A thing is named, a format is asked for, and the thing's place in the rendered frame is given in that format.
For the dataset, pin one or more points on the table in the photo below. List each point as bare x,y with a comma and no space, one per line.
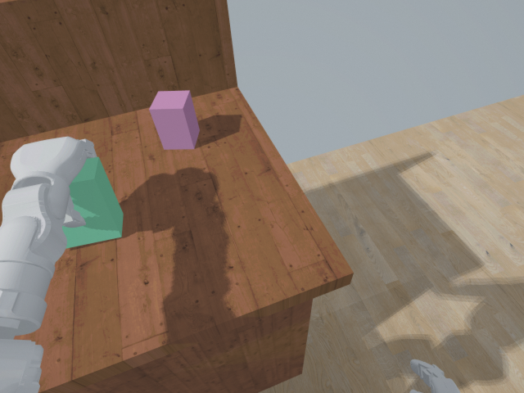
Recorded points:
210,287

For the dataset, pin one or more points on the left robot hand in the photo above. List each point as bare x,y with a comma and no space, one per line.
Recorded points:
64,157

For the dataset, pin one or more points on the robot left forearm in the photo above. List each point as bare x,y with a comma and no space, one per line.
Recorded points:
31,242

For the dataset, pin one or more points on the sponge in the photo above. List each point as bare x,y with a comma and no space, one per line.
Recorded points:
95,200

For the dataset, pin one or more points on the robot left upper arm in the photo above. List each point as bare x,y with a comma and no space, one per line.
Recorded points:
20,362

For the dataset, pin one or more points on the right robot hand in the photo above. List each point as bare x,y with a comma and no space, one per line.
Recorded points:
433,377

